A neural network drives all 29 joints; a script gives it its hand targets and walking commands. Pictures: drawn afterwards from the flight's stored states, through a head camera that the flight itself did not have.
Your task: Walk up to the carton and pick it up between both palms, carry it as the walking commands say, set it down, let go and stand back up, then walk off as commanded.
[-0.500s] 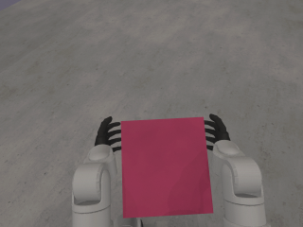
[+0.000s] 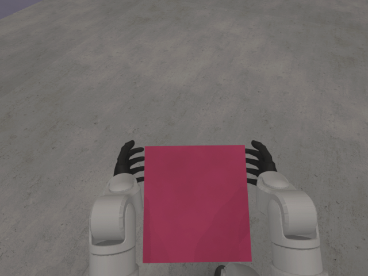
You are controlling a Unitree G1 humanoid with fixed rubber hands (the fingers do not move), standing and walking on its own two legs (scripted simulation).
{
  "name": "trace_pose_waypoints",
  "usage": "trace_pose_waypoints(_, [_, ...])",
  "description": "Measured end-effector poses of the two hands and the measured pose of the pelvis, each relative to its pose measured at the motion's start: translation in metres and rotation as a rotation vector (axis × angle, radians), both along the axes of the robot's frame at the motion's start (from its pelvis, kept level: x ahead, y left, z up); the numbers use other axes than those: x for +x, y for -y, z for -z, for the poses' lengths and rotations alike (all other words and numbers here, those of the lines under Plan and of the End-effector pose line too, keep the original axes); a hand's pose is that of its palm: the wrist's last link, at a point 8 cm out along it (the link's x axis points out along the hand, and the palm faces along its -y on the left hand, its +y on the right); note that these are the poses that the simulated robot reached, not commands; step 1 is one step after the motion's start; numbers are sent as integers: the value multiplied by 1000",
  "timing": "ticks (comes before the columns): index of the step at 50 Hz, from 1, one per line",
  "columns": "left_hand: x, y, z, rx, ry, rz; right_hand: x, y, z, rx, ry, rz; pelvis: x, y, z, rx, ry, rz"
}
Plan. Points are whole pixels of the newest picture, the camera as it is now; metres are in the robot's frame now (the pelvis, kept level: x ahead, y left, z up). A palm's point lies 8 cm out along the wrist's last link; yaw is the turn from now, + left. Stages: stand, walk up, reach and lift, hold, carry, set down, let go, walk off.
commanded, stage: carry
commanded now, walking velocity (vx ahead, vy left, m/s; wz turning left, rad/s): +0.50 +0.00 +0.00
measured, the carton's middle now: (193, 195) +0.30 +0.00 -0.02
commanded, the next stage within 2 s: none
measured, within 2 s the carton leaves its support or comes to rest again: neither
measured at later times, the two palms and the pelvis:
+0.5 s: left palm (143, 77) +0.61 +0.13 +0.09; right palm (237, 74) +0.62 -0.14 +0.09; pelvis +0.34 -0.01 -0.01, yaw +1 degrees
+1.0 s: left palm (153, 24) +0.96 +0.12 +0.09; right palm (222, 25) +0.96 -0.15 +0.08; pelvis +0.68 -0.02 -0.03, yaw +2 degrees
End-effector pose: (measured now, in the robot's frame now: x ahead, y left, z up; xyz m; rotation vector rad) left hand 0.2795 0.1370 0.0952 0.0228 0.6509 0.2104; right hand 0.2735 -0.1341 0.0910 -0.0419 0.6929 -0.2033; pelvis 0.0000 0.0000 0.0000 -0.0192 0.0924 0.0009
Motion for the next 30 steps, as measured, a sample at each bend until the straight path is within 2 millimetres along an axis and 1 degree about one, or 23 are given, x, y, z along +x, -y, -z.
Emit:
trace_pose_waypoints(3, [45,10,-1,13,28,-11,48,9,3,11,26,-12,48,12,10,9,8,-10])
trace_pose_waypoints(5, [76,18,4,20,47,-21,83,17,10,13,44,-20,81,22,23,15,16,-27])
trace_pose_waypoints(6, [91,21,8,28,42,-20,99,20,15,17,41,-17,95,25,26,3,15,-32])
trace_pose_waypoints(8, [115,26,14,32,0,-22,126,25,22,14,5,-14,118,31,24,3,7,-47])
trace_pose_waypoints(11, [143,27,21,30,-74,-35,162,26,27,20,-62,-32,151,36,12,19,1,-62])
trace_pose_waypoints(15, [185,23,16,17,-97,-57,209,23,24,28,-81,-57,196,38,0,42,-4,-54])
trace_pose_waypoints(19, [237,20,5,12,-53,-46,261,21,14,34,-36,-46,247,32,-5,56,-6,-40])
trace_pose_waypoints(23, [297,14,0,5,-5,-13,315,16,6,33,17,-16,306,19,1,53,-4,-27])
trace_pose_waypoints(25, [329,9,3,-1,12,1,344,10,5,24,37,-2,339,10,8,46,0,-18])
trace_pose_waypoints(28, [380,-1,15,-7,31,16,389,0,11,2,56,15,388,-4,25,40,9,7])
trace_pose_waypoints(30, [408,-6,21,-9,-4,12,414,-5,16,-6,20,19,410,-9,24,41,3,8])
